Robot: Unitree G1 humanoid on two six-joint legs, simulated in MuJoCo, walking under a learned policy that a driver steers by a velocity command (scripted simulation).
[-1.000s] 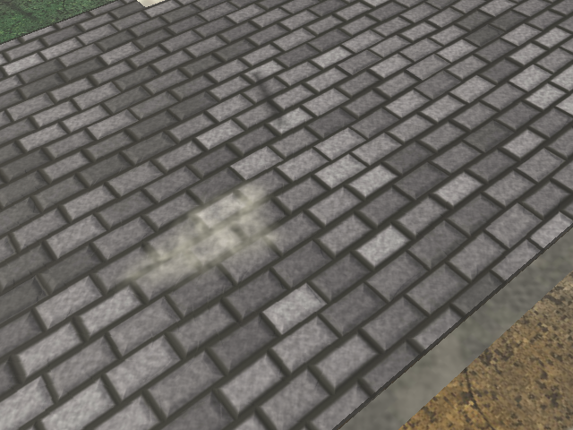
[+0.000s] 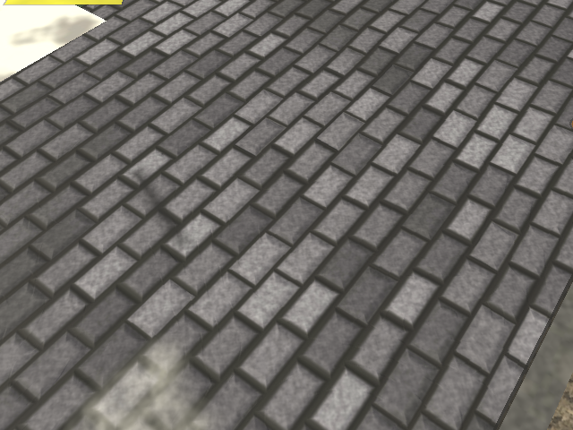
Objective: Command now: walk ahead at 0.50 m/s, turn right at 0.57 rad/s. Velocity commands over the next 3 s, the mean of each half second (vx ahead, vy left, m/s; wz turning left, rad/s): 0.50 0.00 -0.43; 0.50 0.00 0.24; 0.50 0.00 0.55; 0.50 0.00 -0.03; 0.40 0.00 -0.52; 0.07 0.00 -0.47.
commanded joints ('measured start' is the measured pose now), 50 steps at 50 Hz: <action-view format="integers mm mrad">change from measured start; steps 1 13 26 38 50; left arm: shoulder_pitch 42 241 124 -262 -24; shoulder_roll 127 138 75 30 51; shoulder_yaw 23 17 -17 -64 -34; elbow -46 -29 -66 -191 -140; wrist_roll -8 11 38 24 26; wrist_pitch -35 -30 -21 -28 -64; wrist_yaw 4 17 -18 -27 16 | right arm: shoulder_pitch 76 -295 89 278 196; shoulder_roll -78 -87 -99 -150 -87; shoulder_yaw -17 6 -14 -32 -40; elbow -39 -190 -26 69 -4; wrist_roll -13 5 15 29 6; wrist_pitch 30 15 -26 -19 36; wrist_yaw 8 25 4 5 24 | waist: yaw -32 102 16 -56 -3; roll -17 -85 73 70 -132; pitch -67 -17 -64 -25 -54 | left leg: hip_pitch -90 -201 339 357 -134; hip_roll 19 -62 117 52 -33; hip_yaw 2 23 -263 -179 -50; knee -79 -545 -979 -971 -61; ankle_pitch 51 301 251 457 -7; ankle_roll -34 -11 206 211 77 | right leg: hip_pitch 80 293 -263 -255 145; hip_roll -257 -260 -147 -164 -416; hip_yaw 283 348 141 5 256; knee -200 -146 733 198 -242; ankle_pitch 350 456 -130 108 -42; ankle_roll -141 -78 80 177 15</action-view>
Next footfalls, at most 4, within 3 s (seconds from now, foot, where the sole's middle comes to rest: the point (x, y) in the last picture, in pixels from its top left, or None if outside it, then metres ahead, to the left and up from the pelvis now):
0.38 left None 0.41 0.10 -0.77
0.88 right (365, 368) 0.60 -0.14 -0.77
1.40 left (267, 280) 0.85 0.10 -0.77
1.96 right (286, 183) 1.20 0.05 -0.77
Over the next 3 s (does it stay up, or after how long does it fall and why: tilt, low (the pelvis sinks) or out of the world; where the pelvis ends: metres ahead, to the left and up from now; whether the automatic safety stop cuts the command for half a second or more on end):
stays up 1.33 0.12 0.00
